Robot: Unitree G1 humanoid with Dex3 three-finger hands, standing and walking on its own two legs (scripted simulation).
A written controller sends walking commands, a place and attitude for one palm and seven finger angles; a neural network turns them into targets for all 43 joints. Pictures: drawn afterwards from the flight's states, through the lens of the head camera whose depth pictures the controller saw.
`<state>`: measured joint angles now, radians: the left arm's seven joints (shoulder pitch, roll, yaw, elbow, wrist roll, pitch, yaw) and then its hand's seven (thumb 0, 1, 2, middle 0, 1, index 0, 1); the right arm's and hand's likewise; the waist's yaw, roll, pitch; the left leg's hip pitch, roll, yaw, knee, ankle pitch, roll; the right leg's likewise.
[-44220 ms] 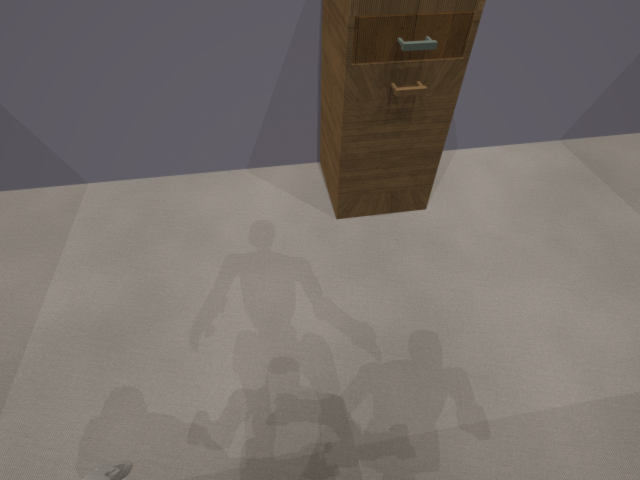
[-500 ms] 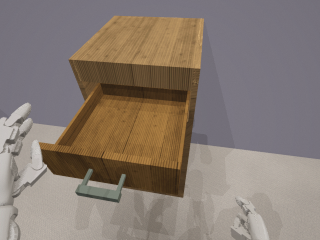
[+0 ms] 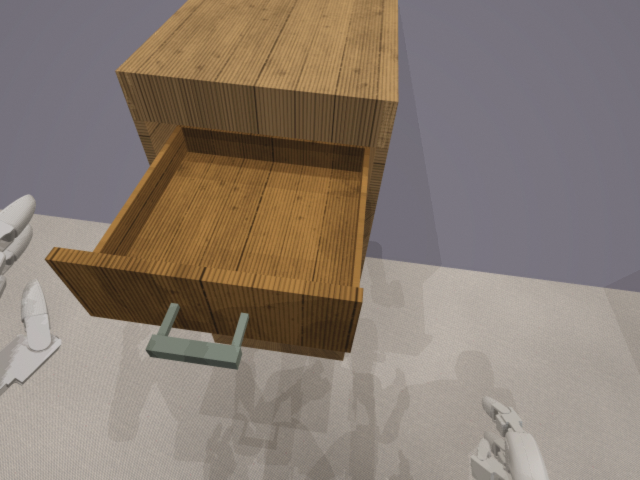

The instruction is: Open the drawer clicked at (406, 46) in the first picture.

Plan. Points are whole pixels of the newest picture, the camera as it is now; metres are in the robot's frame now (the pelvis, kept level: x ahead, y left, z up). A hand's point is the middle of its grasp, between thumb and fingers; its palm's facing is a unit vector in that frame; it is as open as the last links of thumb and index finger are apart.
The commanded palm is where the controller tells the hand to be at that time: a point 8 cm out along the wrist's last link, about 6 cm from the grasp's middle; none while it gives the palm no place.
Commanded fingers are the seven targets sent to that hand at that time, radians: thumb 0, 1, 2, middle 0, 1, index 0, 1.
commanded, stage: step back with the hand held close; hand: left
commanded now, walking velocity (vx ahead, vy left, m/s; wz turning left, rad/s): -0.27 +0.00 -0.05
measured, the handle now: (201, 334) +0.29 +0.17 +0.02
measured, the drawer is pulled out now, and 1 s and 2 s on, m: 0.30 0.30 0.30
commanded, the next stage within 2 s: stop stepping back and stand still in 0.88 s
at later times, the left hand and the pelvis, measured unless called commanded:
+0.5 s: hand out of the picture +0.13 +0.24 +0.18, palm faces +0.42 -0.79 -0.44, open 7.4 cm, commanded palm +0.06 +0.29 +0.20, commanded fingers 0.00 0.90 0.90 -0.20 -0.30 -0.20 -0.30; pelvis -0.06 +0.01 -0.01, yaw +1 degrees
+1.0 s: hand out of the picture +0.03 +0.21 +0.19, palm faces +0.38 -0.81 -0.45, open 7.4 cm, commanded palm -0.03 +0.26 +0.20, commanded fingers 0.00 0.90 0.90 -0.20 -0.30 -0.20 -0.30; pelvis -0.16 -0.02 -0.01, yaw +0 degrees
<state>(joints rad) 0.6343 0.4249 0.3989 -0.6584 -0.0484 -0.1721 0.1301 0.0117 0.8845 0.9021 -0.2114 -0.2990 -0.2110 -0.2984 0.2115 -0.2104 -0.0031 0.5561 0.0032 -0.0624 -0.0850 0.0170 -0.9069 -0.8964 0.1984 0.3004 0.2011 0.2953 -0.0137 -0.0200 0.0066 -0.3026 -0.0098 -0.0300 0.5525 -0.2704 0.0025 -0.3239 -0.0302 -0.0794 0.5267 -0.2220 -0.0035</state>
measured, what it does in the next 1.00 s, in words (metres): walks backwards: left foot, then right foot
